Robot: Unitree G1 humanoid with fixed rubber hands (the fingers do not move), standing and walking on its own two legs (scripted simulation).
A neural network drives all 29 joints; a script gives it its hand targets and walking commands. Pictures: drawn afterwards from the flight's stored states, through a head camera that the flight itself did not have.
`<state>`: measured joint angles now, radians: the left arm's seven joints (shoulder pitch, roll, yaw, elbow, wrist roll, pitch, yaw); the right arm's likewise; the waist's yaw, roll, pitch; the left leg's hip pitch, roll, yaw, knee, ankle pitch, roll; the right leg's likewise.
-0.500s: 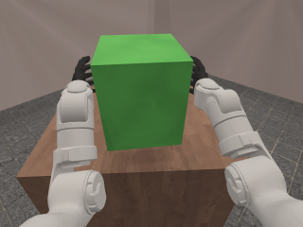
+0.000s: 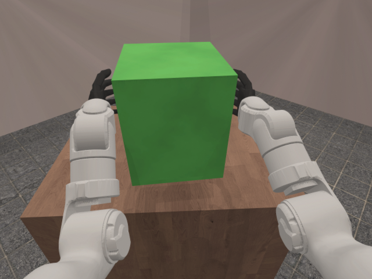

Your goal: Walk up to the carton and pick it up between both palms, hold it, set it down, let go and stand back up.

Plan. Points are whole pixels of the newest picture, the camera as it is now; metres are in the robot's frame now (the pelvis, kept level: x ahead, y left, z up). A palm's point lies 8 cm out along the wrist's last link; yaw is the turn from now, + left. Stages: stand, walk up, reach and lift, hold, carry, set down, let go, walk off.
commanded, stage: hold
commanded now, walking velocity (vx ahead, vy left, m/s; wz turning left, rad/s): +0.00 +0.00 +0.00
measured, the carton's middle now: (173, 110) +0.41 +0.01 +0.23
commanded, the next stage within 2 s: set down in 0.56 s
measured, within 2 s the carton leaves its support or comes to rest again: neither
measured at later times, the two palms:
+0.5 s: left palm (98, 106) +0.37 +0.15 +0.27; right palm (244, 105) +0.36 -0.14 +0.27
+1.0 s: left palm (92, 110) +0.39 +0.17 +0.25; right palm (227, 113) +0.39 -0.11 +0.23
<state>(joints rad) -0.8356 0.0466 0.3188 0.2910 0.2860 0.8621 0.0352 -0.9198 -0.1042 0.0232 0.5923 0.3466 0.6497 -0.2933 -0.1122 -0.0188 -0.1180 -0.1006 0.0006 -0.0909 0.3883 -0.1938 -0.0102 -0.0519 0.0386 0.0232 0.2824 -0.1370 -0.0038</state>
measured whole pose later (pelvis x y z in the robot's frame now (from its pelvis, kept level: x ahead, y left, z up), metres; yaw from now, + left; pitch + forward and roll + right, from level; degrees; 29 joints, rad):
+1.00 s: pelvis +0.01 +0.00 +0.00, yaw +2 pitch -10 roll -1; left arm -0.87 0.04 0.38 0.44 0.39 0.58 -0.02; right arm -0.89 0.04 -0.15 0.79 0.08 0.22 -0.20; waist -0.09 -0.08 0.02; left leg 0.02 -0.01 -0.11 0.34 -0.19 -0.01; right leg 0.08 0.03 -0.01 0.24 -0.14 -0.01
